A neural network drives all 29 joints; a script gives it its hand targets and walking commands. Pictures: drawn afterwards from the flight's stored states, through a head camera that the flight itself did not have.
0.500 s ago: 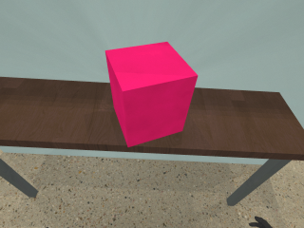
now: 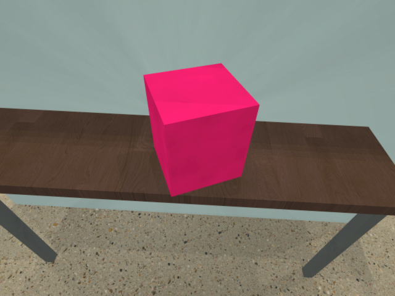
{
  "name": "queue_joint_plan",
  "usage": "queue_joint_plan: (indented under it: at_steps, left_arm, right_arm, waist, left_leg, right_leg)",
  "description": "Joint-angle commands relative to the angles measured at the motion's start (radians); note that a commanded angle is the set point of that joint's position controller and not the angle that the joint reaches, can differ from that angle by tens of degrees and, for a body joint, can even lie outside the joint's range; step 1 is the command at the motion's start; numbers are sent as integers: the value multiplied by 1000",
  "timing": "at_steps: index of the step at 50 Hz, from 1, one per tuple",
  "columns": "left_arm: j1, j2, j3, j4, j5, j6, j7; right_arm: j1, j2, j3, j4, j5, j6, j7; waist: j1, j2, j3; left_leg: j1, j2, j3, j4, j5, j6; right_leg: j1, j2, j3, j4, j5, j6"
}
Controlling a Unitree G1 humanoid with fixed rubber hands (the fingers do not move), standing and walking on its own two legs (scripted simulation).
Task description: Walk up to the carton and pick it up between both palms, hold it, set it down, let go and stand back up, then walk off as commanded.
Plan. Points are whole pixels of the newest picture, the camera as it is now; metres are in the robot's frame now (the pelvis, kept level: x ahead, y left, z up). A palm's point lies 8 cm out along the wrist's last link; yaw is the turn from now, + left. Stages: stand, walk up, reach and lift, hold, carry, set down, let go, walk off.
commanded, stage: walk up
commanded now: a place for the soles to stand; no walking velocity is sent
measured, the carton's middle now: (196, 129) +0.53 +0.03 +0.05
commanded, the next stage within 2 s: none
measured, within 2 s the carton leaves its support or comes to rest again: neither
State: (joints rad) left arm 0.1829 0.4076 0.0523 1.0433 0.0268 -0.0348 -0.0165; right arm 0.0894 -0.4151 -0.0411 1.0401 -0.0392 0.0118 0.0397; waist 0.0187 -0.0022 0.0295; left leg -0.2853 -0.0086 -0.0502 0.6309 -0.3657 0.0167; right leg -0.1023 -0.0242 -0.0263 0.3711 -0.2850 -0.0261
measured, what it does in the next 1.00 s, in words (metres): walks ahead: left foot, then right foot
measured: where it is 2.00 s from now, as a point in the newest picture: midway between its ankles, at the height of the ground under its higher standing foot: outside the picture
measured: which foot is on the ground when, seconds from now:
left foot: up 0.00-0.22, down 0.24-0.84, up 0.86-1.00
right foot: down 0.00-0.26, up 0.28-0.82, down 0.84-1.00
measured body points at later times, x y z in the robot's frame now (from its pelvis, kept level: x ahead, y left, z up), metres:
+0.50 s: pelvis +0.11 +0.11 -0.01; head +0.15 +0.16 +0.44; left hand +0.19 +0.45 -0.14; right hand +0.16 -0.23 -0.08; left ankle +0.14 +0.20 -0.75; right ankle +0.15 -0.07 -0.67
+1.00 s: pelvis +0.13 +0.05 -0.02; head +0.18 +0.04 +0.42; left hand +0.27 +0.37 -0.11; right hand +0.24 -0.29 -0.12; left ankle +0.13 +0.18 -0.70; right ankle +0.15 -0.06 -0.75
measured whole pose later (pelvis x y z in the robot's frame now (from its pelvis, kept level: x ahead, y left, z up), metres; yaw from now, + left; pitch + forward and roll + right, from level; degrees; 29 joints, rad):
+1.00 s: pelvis +0.13 +0.05 -0.02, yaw -5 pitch -2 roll +1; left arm 0.20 0.45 0.07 0.73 0.02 0.01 -0.01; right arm 0.17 -0.43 -0.05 0.73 0.01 0.00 -0.03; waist 0.01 0.00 0.16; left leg -0.39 0.02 -0.01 0.98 -0.58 0.02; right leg -0.31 0.03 0.03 0.66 -0.30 -0.04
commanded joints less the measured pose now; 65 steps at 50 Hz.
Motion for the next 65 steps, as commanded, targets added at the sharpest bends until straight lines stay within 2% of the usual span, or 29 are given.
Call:
queue_joint_plan:
  at_steps: [1, 4, 7, 10, 11, 12, 13, 14, 16, 18, 22, 31, 37, 39, 40, 41, 42, 43, 44, 47, 51, 54, 55, 56, 57, 58, 59, 61, 65]
  left_arm:
    - [34, 296, 92, -87, 4, -45, 31]
    - [48, 292, 95, -128, 9, -40, 16]
    - [-28, 309, 99, -173, 14, -34, 1]
    - [-9, 256, 71, -193, 2, -16, -2]
    - [68, 204, 51, -190, -3, -10, -1]
    - [118, 122, 24, -212, -8, -6, 1]
    - [131, 190, 40, -203, -6, 8, 15]
    - [103, 253, 56, -202, -3, 16, 23]
    - [139, 265, 62, -172, -13, 16, 18]
    - [212, 235, 62, -162, -14, 17, 12]
    - [174, 181, 61, -196, -15, 53, 7]
    - [95, 161, 65, -309, -6, 85, 4]
    - [93, 171, 67, -344, -8, 70, 0]
    - [138, 177, 71, -331, -9, 58, 1]
    - [157, 194, 74, -320, -6, 47, 2]
    - [157, 260, 91, -323, 5, 40, 5]
    - [149, 316, 102, -344, 8, 31, 7]
    - [128, 308, 103, -356, -1, 29, 10]
    - [92, 302, 99, -366, -4, 34, 12]
    - [14, 213, 69, -373, -10, 34, 17]
    - [61, 220, 64, -361, -8, 38, 12]
    - [-17, 211, 53, -363, -29, 53, 10]
    - [-29, 177, 40, -368, -36, 53, 9]
    - [-19, 142, 31, -369, -45, 51, 6]
    - [-5, 155, 33, -325, -48, 53, 10]
    - [31, 180, 42, -288, -37, 53, 6]
    - [45, 189, 41, -271, -32, 45, -1]
    - [-31, 202, 39, -268, -21, 27, -10]
    - [-69, 204, 32, -224, -16, 18, -4]
  right_arm:
    - [-23, -189, -74, -122, 2, -15, 31]
    - [-34, -173, -83, -161, 12, -12, 52]
    - [18, -181, -95, -162, 15, -18, 60]
    - [192, -203, -108, -101, 4, -36, 30]
    - [267, -239, -120, -85, -1, -46, 15]
    - [304, -326, -133, -105, -15, -56, 0]
    - [277, -373, -135, -142, -4, -60, -7]
    - [219, -378, -138, -155, 18, -60, -10]
    - [146, -314, -121, -181, 19, -72, -22]
    - [178, -266, -105, -192, 28, -90, -32]
    - [193, -214, -82, -245, 38, -101, -57]
    - [232, -240, -96, -329, 40, -61, -84]
    - [187, -275, -103, -376, 31, -41, -80]
    - [140, -274, -98, -391, 35, -33, -76]
    - [137, -247, -89, -394, 38, -29, -75]
    - [143, -211, -75, -403, 41, -26, -76]
    - [151, -151, -53, -421, 46, -20, -76]
    - [135, -166, -54, -402, 46, -9, -92]
    - [103, -191, -58, -386, 46, -11, -95]
    - [184, -180, -55, -322, 55, -22, -77]
    - [146, -166, -46, -317, 47, -29, -72]
    - [198, -147, -43, -278, 34, -46, -74]
    - [190, -177, -49, -275, 21, -54, -77]
    - [143, -224, -56, -286, 9, -63, -79]
    - [48, -255, -49, -297, 20, -67, -70]
    - [-12, -260, -48, -290, 23, -68, -61]
    - [-40, -228, -39, -290, 26, -66, -55]
    - [22, -177, -28, -263, 33, -60, -53]
    - [36, -178, -25, -201, 38, -50, -42]
  waist:
    - [5, -46, 104]
    - [16, -144, 94]
    - [-28, -224, 114]
    - [-84, -105, 25]
    - [-107, 59, -48]
    - [-104, 330, -53]
    - [-100, 220, -40]
    - [-89, 168, 22]
    - [-30, 65, 96]
    - [-5, 94, 44]
    - [-4, 86, 22]
    - [-44, 160, -4]
    - [-45, 189, -55]
    - [-14, 176, -68]
    - [5, 77, -66]
    - [14, -79, -87]
    - [-1, -263, -89]
    - [19, -167, -83]
    - [18, -173, -46]
    - [-21, -160, -40]
    - [26, -160, -100]
    - [-29, -119, -72]
    - [-36, -60, -71]
    - [-10, 67, -55]
    - [18, 96, -18]
    - [35, 92, 0]
    - [52, 85, 29]
    - [1, 37, 42]
    - [-21, 59, 33]
  left_leg:
    - [-370, 73, -83, 197, -20, 0]
    - [-209, 63, -15, 131, 13, -21]
    - [-36, 88, 50, 18, 71, -8]
    - [233, 26, 113, -80, 182, 4]
    - [362, 31, 43, -146, 122, 24]
    - [368, 240, -322, -319, -78, 78]
    - [270, 385, -608, -444, -240, 152]
    - [155, 417, -610, -460, -333, 202]
    - [113, 311, -343, -391, -103, 120]
    - [142, 246, -170, -304, 341, 58]
    - [112, 276, -81, -246, 664, 103]
    - [226, 295, -18, -116, 872, 159]
    - [194, 288, 11, -19, 806, 173]
    - [143, 259, 42, 73, 717, 142]
    - [113, 205, 65, 177, 579, 93]
    - [-12, 142, 78, 333, 375, 35]
    - [-211, 23, 102, 470, -173, -8]
    - [-169, 29, 26, 495, -348, -5]
    - [-128, 28, 16, 497, -353, -4]
    - [-96, 26, 30, 332, -198, 7]
    - [-33, 15, 58, 110, -128, -8]
    - [142, 9, 70, -211, 99, 11]
    - [191, 79, -57, -256, 124, 36]
    - [181, 228, -279, -299, 171, 96]
    - [-1, 335, -342, -327, 86, 181]
    - [-182, 335, -302, -318, -23, 197]
    - [-231, 261, -222, -288, -51, 150]
    - [-84, 96, -86, -220, 4, 39]
    - [-17, 100, -98, -225, -129, 37]
  right_leg:
    - [159, -336, 296, -196, -171, -207]
    - [1, -256, 183, -176, -155, -179]
    - [-154, -234, 119, -149, -188, -156]
    - [-240, -160, 27, 151, 13, -104]
    - [-291, -84, -12, 387, 27, -72]
    - [-436, 67, 5, 644, -288, -20]
    - [-476, 105, 151, 758, -336, -15]
    - [-466, 46, 203, 810, -293, -26]
    - [-444, 1, 222, 777, -135, -26]
    - [-382, 0, 204, 714, -53, -13]
    - [-354, 30, 217, 728, -14, 20]
    - [-425, 46, 155, 641, -44, 31]
    - [-285, 33, 23, 410, -139, 14]
    - [-171, 42, -7, 206, -28, -3]
    - [-111, 43, 4, 92, 158, -15]
    - [-21, -63, 193, 123, 415, -63]
    - [53, -240, 467, 116, 657, -175]
    - [-57, -304, 478, 112, 669, -284]
    - [-167, -317, 506, 60, 544, -302]
    - [-115, -154, 207, 151, 570, -204]
    - [-51, -177, 267, 146, 486, -205]
    - [-165, -147, 225, 201, 302, -137]
    - [-233, -116, 216, 241, 228, -90]
    - [-310, -26, 167, 314, 85, -38]
    - [-211, 25, 84, 314, -150, -11]
    - [-45, -4, 96, 316, -191, -13]
    - [15, -12, 118, 239, -162, -24]
    - [-108, -80, 230, 72, -19, -60]
    - [-213, -96, 254, -55, -279, -50]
